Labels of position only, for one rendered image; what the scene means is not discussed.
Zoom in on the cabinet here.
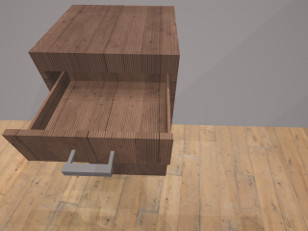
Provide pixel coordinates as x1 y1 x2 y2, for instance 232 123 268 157
28 5 180 176

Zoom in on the handle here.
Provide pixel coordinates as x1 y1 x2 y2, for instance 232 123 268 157
62 149 115 177

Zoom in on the drawer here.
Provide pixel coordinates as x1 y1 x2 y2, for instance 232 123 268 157
2 71 174 165

